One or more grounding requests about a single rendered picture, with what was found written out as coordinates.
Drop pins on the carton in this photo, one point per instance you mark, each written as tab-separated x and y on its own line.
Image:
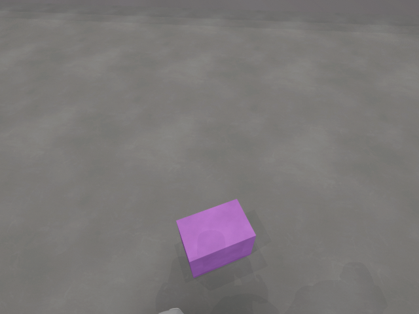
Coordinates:
216	237

